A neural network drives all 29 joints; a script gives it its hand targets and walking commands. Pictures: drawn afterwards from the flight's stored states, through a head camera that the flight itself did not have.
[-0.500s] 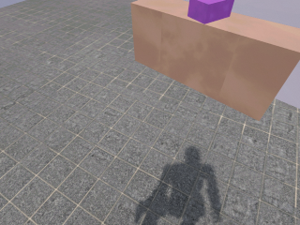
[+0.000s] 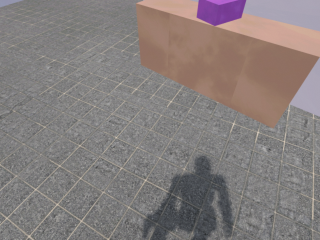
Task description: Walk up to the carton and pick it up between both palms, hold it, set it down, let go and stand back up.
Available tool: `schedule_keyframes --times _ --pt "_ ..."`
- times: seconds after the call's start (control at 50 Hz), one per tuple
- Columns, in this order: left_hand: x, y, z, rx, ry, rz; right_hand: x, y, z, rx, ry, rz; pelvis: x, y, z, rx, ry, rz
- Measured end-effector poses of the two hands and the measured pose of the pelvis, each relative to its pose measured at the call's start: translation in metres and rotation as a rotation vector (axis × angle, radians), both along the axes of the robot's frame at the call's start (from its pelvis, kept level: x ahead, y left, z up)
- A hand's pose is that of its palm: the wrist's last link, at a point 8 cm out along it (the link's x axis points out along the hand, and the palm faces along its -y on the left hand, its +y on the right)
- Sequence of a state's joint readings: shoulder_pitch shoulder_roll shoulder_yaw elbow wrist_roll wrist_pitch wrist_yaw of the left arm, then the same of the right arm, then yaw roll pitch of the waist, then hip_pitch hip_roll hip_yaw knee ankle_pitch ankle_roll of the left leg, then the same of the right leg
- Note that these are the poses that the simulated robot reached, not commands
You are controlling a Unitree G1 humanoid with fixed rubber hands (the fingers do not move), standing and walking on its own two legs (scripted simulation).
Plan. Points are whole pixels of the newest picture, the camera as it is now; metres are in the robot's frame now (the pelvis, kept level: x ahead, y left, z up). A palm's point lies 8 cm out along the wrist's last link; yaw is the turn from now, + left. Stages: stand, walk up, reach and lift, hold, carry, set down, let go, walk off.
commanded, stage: walk up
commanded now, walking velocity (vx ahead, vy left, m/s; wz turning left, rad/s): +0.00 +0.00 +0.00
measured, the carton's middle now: (220, 8) +1.75 -0.45 -0.05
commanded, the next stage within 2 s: none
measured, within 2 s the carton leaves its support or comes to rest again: neither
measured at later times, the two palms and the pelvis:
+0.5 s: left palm (79, 224) +0.22 +0.25 -0.14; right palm out of the picture +0.01 -0.22 -0.14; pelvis +0.10 +0.01 -0.01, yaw -15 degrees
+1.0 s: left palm (106, 155) +0.45 +0.22 -0.14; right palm (263, 162) +0.40 -0.33 -0.11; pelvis +0.35 -0.03 -0.03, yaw -25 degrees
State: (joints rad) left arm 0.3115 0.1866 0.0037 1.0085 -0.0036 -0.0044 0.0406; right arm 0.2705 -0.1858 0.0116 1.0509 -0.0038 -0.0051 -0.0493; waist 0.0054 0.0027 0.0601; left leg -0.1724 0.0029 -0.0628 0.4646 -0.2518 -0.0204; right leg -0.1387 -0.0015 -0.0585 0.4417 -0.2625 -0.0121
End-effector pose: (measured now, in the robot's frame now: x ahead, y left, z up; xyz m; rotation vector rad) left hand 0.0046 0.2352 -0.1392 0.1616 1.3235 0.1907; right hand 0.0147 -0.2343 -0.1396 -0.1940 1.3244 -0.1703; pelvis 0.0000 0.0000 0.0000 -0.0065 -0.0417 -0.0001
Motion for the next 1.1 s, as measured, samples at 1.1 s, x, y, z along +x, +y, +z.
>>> schedule_keyframes --times 1.1 --pt "0.544 0.004 -0.026 0.073 -0.191 -0.503 0.431 -0.071 0.02 -0.136 -0.536 -0.252 0.417 -0.014 -0.052 -0.026 -0.041 -0.471"
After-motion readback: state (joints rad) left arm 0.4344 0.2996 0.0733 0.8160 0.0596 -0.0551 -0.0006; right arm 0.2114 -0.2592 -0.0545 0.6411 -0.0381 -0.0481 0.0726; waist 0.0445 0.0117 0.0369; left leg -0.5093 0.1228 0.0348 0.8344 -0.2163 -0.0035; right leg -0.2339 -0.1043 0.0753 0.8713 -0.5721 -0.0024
